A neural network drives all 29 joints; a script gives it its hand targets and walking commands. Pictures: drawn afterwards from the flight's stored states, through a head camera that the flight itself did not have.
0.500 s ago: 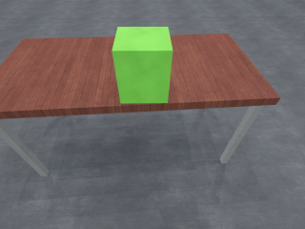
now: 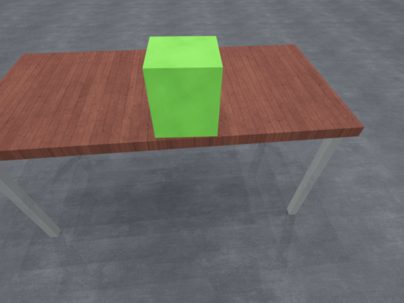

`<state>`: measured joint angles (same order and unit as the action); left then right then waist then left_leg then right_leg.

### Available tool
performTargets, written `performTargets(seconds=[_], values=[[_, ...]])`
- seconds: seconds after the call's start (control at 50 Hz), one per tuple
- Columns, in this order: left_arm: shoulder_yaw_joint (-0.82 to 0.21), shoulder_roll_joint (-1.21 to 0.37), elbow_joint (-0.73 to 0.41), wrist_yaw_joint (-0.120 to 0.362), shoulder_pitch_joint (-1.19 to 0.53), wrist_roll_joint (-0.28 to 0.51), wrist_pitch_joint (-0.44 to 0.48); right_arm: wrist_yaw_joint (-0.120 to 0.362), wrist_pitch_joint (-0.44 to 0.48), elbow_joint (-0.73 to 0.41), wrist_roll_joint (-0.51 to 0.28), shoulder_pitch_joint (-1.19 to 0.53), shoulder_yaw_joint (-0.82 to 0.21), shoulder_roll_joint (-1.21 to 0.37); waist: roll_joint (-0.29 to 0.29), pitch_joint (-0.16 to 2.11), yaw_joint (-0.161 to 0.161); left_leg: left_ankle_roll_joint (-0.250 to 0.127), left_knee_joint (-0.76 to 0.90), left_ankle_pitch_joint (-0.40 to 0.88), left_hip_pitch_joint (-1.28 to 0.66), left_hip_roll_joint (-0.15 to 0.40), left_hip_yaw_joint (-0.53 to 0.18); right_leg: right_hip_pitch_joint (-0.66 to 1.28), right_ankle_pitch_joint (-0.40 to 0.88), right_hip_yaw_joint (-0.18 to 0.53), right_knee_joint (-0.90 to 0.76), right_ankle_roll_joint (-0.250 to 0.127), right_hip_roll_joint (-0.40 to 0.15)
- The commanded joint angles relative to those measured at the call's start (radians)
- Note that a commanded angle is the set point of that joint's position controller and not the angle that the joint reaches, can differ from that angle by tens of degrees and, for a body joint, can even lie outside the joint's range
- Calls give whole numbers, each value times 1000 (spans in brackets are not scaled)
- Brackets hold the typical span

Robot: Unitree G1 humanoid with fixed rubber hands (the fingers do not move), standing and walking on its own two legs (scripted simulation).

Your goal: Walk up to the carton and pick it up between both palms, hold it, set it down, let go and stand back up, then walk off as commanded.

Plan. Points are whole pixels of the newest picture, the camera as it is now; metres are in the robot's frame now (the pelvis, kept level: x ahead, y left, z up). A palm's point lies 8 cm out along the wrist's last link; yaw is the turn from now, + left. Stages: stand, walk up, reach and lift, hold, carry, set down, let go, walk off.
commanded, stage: stand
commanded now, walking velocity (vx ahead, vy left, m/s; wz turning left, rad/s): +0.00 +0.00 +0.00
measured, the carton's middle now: (184, 88) +0.76 +0.08 +0.03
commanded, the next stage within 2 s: none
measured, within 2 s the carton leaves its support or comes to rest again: neither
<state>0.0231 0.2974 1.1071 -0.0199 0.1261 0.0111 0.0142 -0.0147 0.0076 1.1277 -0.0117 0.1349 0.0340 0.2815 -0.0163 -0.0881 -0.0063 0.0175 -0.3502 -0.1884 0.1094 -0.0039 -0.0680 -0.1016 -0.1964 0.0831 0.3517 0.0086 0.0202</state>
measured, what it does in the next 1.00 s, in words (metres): stands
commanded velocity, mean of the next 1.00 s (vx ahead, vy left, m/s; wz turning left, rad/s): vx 0.00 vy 0.00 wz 0.00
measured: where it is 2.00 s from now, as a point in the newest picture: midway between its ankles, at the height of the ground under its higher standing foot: outside the picture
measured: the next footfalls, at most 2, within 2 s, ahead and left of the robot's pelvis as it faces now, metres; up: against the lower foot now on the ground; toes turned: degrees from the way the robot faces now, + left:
none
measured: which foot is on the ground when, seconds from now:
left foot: down 0.00-1.00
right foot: down 0.00-1.00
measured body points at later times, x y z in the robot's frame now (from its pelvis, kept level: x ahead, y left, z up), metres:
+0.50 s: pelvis +0.01 +0.00 +0.00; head +0.02 +0.01 +0.45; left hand +0.07 +0.29 -0.14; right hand +0.07 -0.28 -0.14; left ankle +0.01 +0.13 -0.75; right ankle +0.00 -0.13 -0.75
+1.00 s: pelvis +0.00 +0.00 +0.00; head +0.01 +0.00 +0.45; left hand +0.06 +0.28 -0.14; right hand +0.05 -0.28 -0.14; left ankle +0.01 +0.13 -0.75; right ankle +0.00 -0.13 -0.75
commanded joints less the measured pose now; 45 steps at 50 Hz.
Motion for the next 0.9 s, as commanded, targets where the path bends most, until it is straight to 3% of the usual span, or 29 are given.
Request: performTargets(seconds=[0.0,0.02,0.08,0.1,0.14,0.16,0.18,0.2,0.24,0.26,0.3,0.32,0.36,0.4,0.42,0.44,0.46,0.48,0.54,0.58,0.66,0.68,0.7,0.74,0.76,0.78,0.82,0.86,0.88], values=[[44,226,-60,-14,-3,2,27,-9,35,-50,-5,7,44,221,2,91,7,-24,65,123,-8,111,-52,15,135,64,-58,-22,-133],[44,228,-68,-13,-35,-6,23,-14,30,-58,3,-21,39,203,49,86,-5,-24,54,157,-12,122,-56,6,138,66,-61,-24,-139],[35,212,-65,-12,-4,10,21,-19,33,-62,4,-16,38,210,-11,70,20,-40,55,119,21,120,-65,18,126,51,-56,-24,-138],[43,225,-63,-15,-27,-7,17,-18,33,-67,7,-7,32,194,3,64,-4,-30,71,110,-7,122,-50,-3,138,61,-59,-31,-131],[34,195,-61,-17,10,5,15,-20,30,-54,6,-6,29,204,82,83,10,-45,55,159,-2,121,-59,27,170,64,-62,-20,-135],[33,199,-63,-15,1,1,18,-12,31,-58,1,32,28,161,13,112,-17,-29,60,153,-35,121,-55,19,144,42,-40,-21,-125],[42,225,-65,-21,-23,-10,15,-11,29,-71,5,-8,34,190,53,77,1,-25,57,170,-9,117,-43,-1,141,49,-56,-20,-118],[52,255,-72,-18,-4,-5,20,-22,26,-60,-7,-17,45,236,-15,105,15,-37,59,186,-9,122,-66,35,159,60,-62,-17,-127],[33,202,-67,-21,1,5,18,-23,30,-70,2,-21,47,236,33,100,4,-44,49,212,8,118,-49,39,207,47,-52,-12,-134],[44,230,-69,-19,8,2,23,-22,34,-64,-6,-10,40,221,-11,92,13,-36,76,176,7,125,-66,42,180,49,-47,-19,-138],[40,226,-84,-16,-19,0,14,-18,39,-63,-2,-25,35,194,-23,118,19,-39,56,160,-12,123,-54,42,154,51,-38,-19,-130],[42,223,-74,-16,4,-8,8,-20,32,-61,3,-5,28,210,46,102,13,-33,56,163,-33,124,-44,10,165,45,-47,-17,-116],[31,191,-87,-16,-32,-3,13,-22,29,-79,1,-10,35,188,24,90,-3,-40,47,151,-9,126,-61,10,141,50,-56,-19,-131],[42,233,-63,-22,12,-1,21,-13,29,-63,0,7,30,211,57,95,-9,-39,67,164,-6,121,-70,13,147,55,-48,-30,-127],[36,224,-77,-21,5,2,25,-20,28,-81,9,-29,33,201,18,81,14,-50,53,177,-3,136,-62,23,146,53,-52,-31,-136],[37,234,-68,-22,2,3,23,-14,28,-85,5,-30,38,207,47,63,0,-37,69,178,-6,124,-51,11,160,63,-46,-26,-135],[36,230,-73,-17,15,11,26,-18,31,-77,5,-7,42,240,37,109,13,-43,55,170,-26,116,-59,31,161,50,-42,-20,-126],[42,251,-70,-21,-10,-6,26,-16,35,-72,-5,-17,46,225,-11,65,-5,-25,82,186,-20,130,-59,3,208,61,-48,-17,-128],[37,219,-82,-17,-2,-3,19,-16,36,-90,2,-34,46,223,38,91,11,-35,62,175,-16,117,-34,29,193,57,-52,-22,-139],[40,238,-72,-14,-3,0,18,-19,34,-80,-4,-19,54,241,-15,104,14,-33,59,206,-23,117,-61,29,192,43,-45,-20,-127],[44,230,-71,-24,5,-3,26,-24,29,-64,-4,31,44,200,11,43,-19,-30,72,146,-32,126,-55,-19,153,69,-67,-22,-134],[35,235,-67,-21,25,3,25,-24,26,-62,1,9,45,232,-4,78,3,-33,70,146,-55,126,-39,-20,160,62,-62,-29,-134],[46,245,-72,-26,25,10,24,-26,31,-84,12,-21,46,222,36,40,10,-39,57,150,-10,119,-44,-8,164,66,-64,-31,-134],[29,198,-68,-25,2,6,24,-18,33,-76,3,-25,56,227,65,54,-1,-36,71,122,-5,113,-44,-12,125,59,-57,-23,-141],[32,207,-73,-19,21,6,19,-20,28,-78,5,-8,36,189,15,69,11,-37,67,161,-23,132,-44,-6,148,56,-44,-26,-134],[33,200,-59,-20,34,8,23,-14,31,-81,-2,10,37,203,78,105,12,-26,58,188,-39,124,-34,19,192,65,-35,-33,-141],[31,195,-72,-20,2,-10,15,-26,23,-80,2,-12,27,173,-11,53,11,-36,63,165,-7,136,-52,7,155,49,-54,-28,-134],[39,226,-69,-18,0,-8,17,-25,29,-98,-4,-24,48,237,29,72,7,-25,65,141,-28,116,-44,4,166,68,-74,-27,-130],[28,193,-57,-15,26,1,17,-25,27,-73,-14,45,42,232,-36,93,0,-31,55,127,-33,125,-36,-1,158,69,-60,-20,-131]])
